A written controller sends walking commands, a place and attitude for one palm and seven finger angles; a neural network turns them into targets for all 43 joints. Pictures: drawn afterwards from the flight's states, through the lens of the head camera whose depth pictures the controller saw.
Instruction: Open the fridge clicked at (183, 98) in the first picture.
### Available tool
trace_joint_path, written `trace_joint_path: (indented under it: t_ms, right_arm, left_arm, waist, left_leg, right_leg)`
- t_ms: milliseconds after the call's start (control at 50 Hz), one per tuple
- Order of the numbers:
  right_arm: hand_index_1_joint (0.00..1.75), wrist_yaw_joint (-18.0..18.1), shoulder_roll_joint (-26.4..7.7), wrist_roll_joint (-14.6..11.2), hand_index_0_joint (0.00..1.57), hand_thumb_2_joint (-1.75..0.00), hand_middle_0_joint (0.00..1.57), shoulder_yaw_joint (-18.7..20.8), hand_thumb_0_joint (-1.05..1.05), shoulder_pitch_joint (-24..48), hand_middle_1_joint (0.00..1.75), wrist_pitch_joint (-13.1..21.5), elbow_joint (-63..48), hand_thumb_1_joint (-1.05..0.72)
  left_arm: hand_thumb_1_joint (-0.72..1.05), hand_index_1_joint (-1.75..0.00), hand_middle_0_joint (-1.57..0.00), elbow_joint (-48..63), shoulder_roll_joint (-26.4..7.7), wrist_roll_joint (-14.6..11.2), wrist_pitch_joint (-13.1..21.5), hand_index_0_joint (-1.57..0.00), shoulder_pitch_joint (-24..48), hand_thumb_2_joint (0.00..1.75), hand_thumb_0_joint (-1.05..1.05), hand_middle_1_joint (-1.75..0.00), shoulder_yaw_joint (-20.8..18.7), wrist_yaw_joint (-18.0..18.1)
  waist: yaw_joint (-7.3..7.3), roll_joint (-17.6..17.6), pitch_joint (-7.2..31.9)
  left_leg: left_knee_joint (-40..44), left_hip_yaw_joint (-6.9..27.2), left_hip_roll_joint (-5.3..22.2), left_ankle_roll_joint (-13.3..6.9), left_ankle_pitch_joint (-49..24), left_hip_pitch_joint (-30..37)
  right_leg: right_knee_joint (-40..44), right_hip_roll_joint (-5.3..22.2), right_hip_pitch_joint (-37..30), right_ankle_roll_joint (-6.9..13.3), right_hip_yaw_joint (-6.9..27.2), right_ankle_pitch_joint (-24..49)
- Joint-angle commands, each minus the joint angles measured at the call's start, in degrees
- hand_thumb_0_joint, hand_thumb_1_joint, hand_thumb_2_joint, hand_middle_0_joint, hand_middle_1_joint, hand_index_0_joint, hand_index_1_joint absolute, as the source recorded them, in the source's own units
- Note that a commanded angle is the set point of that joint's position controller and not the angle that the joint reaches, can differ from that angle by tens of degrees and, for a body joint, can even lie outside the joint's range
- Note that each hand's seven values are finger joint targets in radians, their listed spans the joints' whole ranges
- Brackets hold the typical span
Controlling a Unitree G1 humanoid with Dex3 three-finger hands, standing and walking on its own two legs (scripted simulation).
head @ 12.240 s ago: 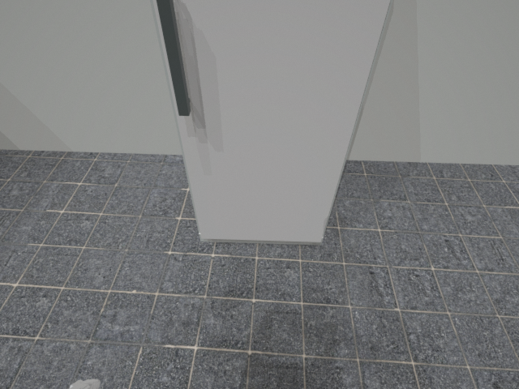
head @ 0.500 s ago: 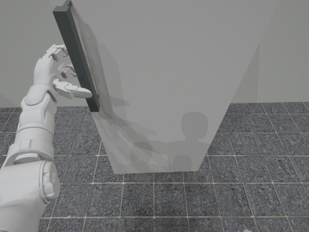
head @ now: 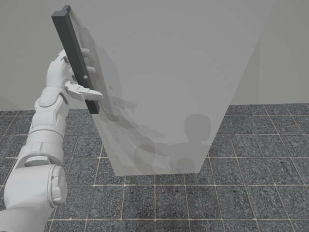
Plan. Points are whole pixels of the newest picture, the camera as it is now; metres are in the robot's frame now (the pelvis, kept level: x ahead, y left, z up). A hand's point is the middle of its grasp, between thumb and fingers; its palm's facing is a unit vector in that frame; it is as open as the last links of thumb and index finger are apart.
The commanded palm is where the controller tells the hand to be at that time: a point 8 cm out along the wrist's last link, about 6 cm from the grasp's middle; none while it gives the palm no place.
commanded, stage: slide the fingers in behind the handle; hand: left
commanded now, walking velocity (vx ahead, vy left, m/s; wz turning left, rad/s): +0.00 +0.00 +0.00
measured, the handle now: (83, 68) +0.51 +0.20 +0.16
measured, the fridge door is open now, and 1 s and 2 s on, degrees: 0 0 0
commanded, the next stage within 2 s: grip the handle and tug to test in 0.76 s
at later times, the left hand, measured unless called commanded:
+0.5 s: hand (84, 79) +0.45 +0.18 +0.17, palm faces +0.04 -1.00 +0.02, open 14.1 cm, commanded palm +0.43 +0.23 +0.17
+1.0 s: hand (86, 78) +0.46 +0.17 +0.17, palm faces +0.05 -1.00 +0.01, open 13.7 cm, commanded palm +0.43 +0.22 +0.17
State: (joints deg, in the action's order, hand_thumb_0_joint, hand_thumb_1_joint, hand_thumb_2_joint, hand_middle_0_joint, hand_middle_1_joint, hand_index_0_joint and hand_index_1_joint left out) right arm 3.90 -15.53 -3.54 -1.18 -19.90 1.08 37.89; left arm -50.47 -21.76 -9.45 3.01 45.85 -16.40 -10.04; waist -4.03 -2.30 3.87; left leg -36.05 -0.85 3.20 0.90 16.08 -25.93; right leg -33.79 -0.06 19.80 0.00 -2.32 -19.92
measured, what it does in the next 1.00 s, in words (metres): stands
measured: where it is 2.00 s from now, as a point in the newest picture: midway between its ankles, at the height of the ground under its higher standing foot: outside the picture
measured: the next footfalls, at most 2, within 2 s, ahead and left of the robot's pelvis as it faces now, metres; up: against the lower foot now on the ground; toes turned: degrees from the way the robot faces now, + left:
none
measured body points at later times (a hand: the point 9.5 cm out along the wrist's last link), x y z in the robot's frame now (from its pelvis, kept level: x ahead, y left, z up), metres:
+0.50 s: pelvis +0.00 +0.00 +0.00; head +0.02 +0.00 +0.45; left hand +0.44 +0.23 +0.17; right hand +0.09 -0.26 -0.11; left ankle +0.02 +0.13 -0.73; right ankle -0.03 -0.12 -0.73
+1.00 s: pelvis +0.00 +0.01 +0.00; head +0.02 +0.00 +0.45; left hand +0.45 +0.23 +0.17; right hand +0.07 -0.26 -0.12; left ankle +0.02 +0.13 -0.73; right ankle -0.03 -0.12 -0.73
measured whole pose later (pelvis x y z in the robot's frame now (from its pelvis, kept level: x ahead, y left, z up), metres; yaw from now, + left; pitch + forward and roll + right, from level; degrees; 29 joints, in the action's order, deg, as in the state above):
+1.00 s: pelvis +0.00 +0.01 +0.00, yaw +0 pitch +6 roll -1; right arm 3.5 -15.0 -3.2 -1.0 -19.7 1.9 38.7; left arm -50.3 -20.2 -9.2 3.1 46.3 -15.1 -6.9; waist -3.8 -2.2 3.7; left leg -35.9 -1.0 2.7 0.4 15.8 -25.9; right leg -33.4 0.4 19.7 -0.5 -2.1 -19.5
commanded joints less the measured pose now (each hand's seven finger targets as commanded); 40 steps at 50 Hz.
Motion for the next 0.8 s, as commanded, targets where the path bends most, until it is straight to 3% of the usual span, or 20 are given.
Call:
trace_joint_path:
  t_ms: [0, 20, 40, 100, 140, 220, 240, 300, 360, 460, 520, 580, 640, 660, 720, 780]
  right_arm:
    - [0.30, 0.8, -7.8, 0.4, 0.20, -0.90, 0.20, 3.3, 0.00, -0.2, 0.30, 2.5, -5.9, -0.90]
    - [0.30, 0.8, -7.7, 0.4, 0.20, -0.90, 0.20, 3.3, 0.00, -0.1, 0.30, 2.6, -6.0, -0.90]
    - [0.30, 0.8, -7.9, 0.4, 0.20, -0.90, 0.20, 3.3, 0.00, -0.6, 0.30, 2.5, -5.9, -0.90]
    - [0.30, 0.6, -7.7, 0.3, 0.20, -0.90, 0.20, 3.4, 0.00, 0.1, 0.30, 2.7, -5.9, -0.90]
    - [0.30, 0.8, -7.9, 0.4, 0.20, -0.90, 0.20, 3.3, 0.00, -0.1, 0.30, 2.6, -5.9, -0.90]
    - [0.30, 0.8, -7.7, 0.2, 0.20, -0.90, 0.20, 3.2, 0.00, 0.4, 0.30, 2.5, -5.8, -0.90]
    - [0.30, 0.9, -7.8, 0.3, 0.20, -0.90, 0.20, 3.3, 0.00, 0.2, 0.30, 2.6, -5.9, -0.90]
    - [0.30, 0.8, -7.6, 0.3, 0.20, -0.90, 0.20, 3.3, 0.00, 0.3, 0.30, 2.7, -5.8, -0.90]
    - [0.30, 0.7, -7.7, 0.4, 0.20, -0.90, 0.20, 3.3, 0.00, 0.5, 0.30, 2.5, -6.0, -0.90]
    - [0.30, 1.0, -7.8, 0.2, 0.20, -0.90, 0.20, 3.2, 0.00, 0.8, 0.30, 2.2, -6.1, -0.90]
    - [0.30, 0.9, -7.4, 0.3, 0.20, -0.90, 0.20, 3.2, 0.00, 1.0, 0.30, 2.5, -6.2, -0.90]
    - [0.30, 0.8, -7.5, 0.3, 0.20, -0.90, 0.20, 3.2, 0.00, 1.0, 0.30, 2.6, -5.9, -0.90]
    - [0.30, 1.0, -8.0, 0.6, 0.20, -0.90, 0.20, 3.2, 0.00, 0.2, 0.30, 2.5, -5.6, -0.90]
    - [0.30, 0.9, -7.9, 0.5, 0.20, -0.90, 0.20, 3.2, 0.00, 0.6, 0.30, 2.5, -5.7, -0.90]
    - [0.30, 0.8, -7.5, 0.4, 0.20, -0.90, 0.20, 3.1, 0.00, 0.7, 0.30, 2.7, -5.8, -0.90]
    - [0.30, 0.8, -7.7, 0.5, 0.20, -0.90, 0.20, 3.2, 0.00, 0.2, 0.30, 2.8, -5.5, -0.90]
  left_arm:
    - [-0.50, -1.20, -0.30, 14.3, -11.8, -0.4, 3.8, -0.30, 29.8, 0.30, 0.00, -1.20, -1.4, 0.9]
    - [-0.50, -1.20, -0.30, 14.0, -11.6, -0.3, 3.8, -0.30, 28.4, 0.30, 0.00, -1.20, -1.5, 1.1]
    - [-0.50, -1.20, -0.30, 13.4, -11.6, -0.3, 3.9, -0.30, 27.2, 0.30, 0.00, -1.20, -1.4, 1.2]
    - [-0.50, -1.20, -0.30, 15.1, -10.2, -0.5, 4.1, -0.30, 28.2, 0.30, 0.00, -1.20, -0.2, 0.9]
    - [-0.50, -1.20, -0.30, 14.7, -11.0, -0.6, 4.3, -0.30, 27.3, 0.30, 0.00, -1.20, -0.9, 1.0]
    - [-0.50, -1.20, -0.30, 14.3, -11.1, -0.6, 3.9, -0.30, 28.6, 0.30, 0.00, -1.20, -0.6, 0.6]
    - [-0.50, -1.20, -0.30, 14.4, -11.1, -0.7, 4.0, -0.30, 27.8, 0.30, 0.00, -1.20, -0.9, 0.8]
    - [-0.50, -1.20, -0.30, 15.1, -10.3, -0.7, 3.7, -0.30, 28.8, 0.30, 0.00, -1.20, -0.4, 0.8]
    - [-0.50, -1.20, -0.30, 14.8, -11.9, -0.8, 3.6, -0.30, 25.7, 0.30, 0.00, -1.20, -2.2, 0.7]
    - [-0.50, -1.20, -0.30, 14.3, -12.3, -0.6, 3.6, -0.30, 27.9, 0.30, 0.00, -1.20, -1.9, 0.9]
    - [-0.50, -1.20, -0.30, 16.2, -10.0, -0.6, 4.1, -0.30, 28.7, 0.30, 0.00, -1.20, -0.2, 1.0]
    - [-0.50, -1.20, -0.30, 15.1, -9.1, -0.7, 4.0, -0.30, 27.9, 0.30, 0.00, -1.20, 0.2, 1.4]
    - [-0.50, -1.20, -0.30, 12.8, -11.7, -0.6, 3.8, -0.30, 28.4, 0.30, 0.00, -1.20, -2.0, 1.7]
    - [-0.50, -1.20, -0.30, 13.9, -12.2, -0.3, 4.0, -0.30, 29.1, 0.30, 0.00, -1.20, -2.0, 1.6]
    - [-0.50, -1.20, -0.30, 14.2, -9.3, 0.0, 4.3, -0.30, 30.0, 0.30, 0.00, -1.20, 0.6, 1.4]
    - [-0.50, -1.20, -0.30, 12.7, -9.4, -0.5, 4.2, -0.30, 29.7, 0.30, 0.00, -1.20, -0.2, 1.8]
  waist:
    - [-0.31, -0.2, 19.0]
    - [-0.12, -0.5, 19.5]
    - [-0.25, 1.8, 18.8]
    - [-0.41, 0.0, 18.6]
    - [-0.22, 1.9, 18.5]
    - [-0.45, 0.5, 17.1]
    - [-0.31, 1.6, 17.7]
    - [-0.40, 0.2, 18.7]
    - [0.53, 0.8, 19.3]
    - [-0.36, 1.0, 16.9]
    - [-0.20, -1.8, 19.0]
    - [-0.38, -0.2, 18.4]
    - [-0.41, 2.5, 17.3]
    - [-0.22, 1.1, 18.7]
    - [-0.56, -1.2, 18.0]
    - [-0.77, 0.4, 17.8]
  left_leg:
    - [2.3, 1.1, -2.7, -3.0, -15.2, 16.1]
    - [2.2, 0.9, -2.7, -3.0, -15.6, 16.5]
    - [2.0, 1.0, -2.8, -3.2, -16.0, 15.7]
    - [2.3, 0.7, -2.8, -3.1, -15.7, 16.4]
    - [2.3, 0.7, -2.9, -3.3, -15.6, 15.6]
    - [2.6, 0.6, -2.9, -3.2, -14.3, 15.0]
    - [2.4, 0.6, -2.9, -3.4, -15.0, 15.3]
    - [2.4, 0.6, -3.0, -3.2, -15.7, 16.2]
    - [2.2, 0.5, -3.0, -3.3, -17.0, 15.7]
    - [2.5, 0.6, -2.8, -3.3, -14.9, 14.9]
    - [2.4, 1.0, -2.7, -2.8, -16.3, 17.3]
    - [2.3, 1.3, -2.6, -2.8, -16.1, 17.5]
    - [2.4, 1.3, -2.7, -3.2, -14.9, 15.5]
    - [2.6, 1.2, -2.7, -3.0, -15.2, 16.0]
    - [2.4, 1.5, -2.6, -2.7, -15.4, 17.1]
    - [2.5, 1.7, -2.4, -2.7, -14.8, 16.9]
  right_leg:
    - [4.2, -1.6, -0.1, 0.6, 0.2, 21.3]
    - [4.2, -1.6, -0.3, 0.7, 0.2, 21.5]
    - [4.3, -1.7, -1.1, 0.7, 0.1, 21.8]
    - [4.4, -1.7, -0.5, 0.6, 0.3, 22.4]
    - [4.5, -1.7, -1.7, 0.6, 0.2, 22.4]
    - [4.8, -1.5, -0.8, 0.6, 0.5, 21.9]
    - [4.6, -1.6, -1.4, 0.5, 0.3, 22.0]
    - [4.5, -1.6, -0.9, 0.5, 0.4, 22.8]
    - [4.2, -1.5, -2.4, 0.6, 0.4, 24.4]
    - [4.7, -1.4, -0.8, 0.5, 0.4, 21.9]
    - [4.2, -1.6, -0.3, 0.8, 0.1, 21.7]
    - [4.3, -1.7, 0.4, 0.8, -0.1, 21.1]
    - [4.6, -1.7, -0.2, 0.6, -0.1, 20.3]
    - [4.4, -1.5, -0.5, 0.6, 0.1, 20.7]
    - [4.2, -1.6, 1.1, 0.9, -0.1, 19.8]
    - [4.5, -1.8, 1.5, 0.8, -0.2, 19.0]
